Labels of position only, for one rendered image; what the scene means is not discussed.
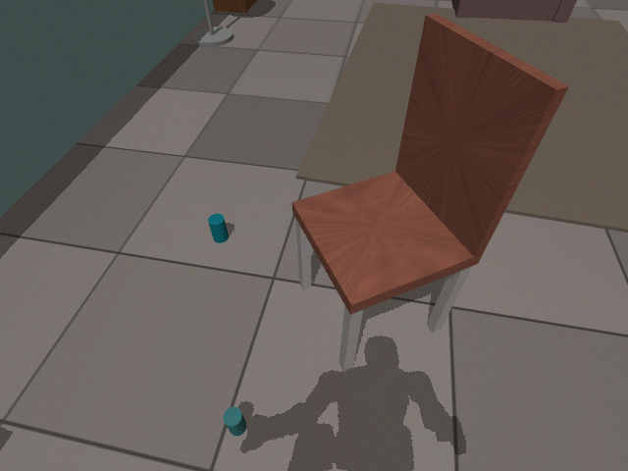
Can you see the floor lamp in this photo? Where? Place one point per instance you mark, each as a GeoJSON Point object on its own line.
{"type": "Point", "coordinates": [213, 35]}

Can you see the chair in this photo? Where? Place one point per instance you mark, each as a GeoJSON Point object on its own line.
{"type": "Point", "coordinates": [475, 118]}

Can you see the armchair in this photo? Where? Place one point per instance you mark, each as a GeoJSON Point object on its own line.
{"type": "Point", "coordinates": [556, 11]}

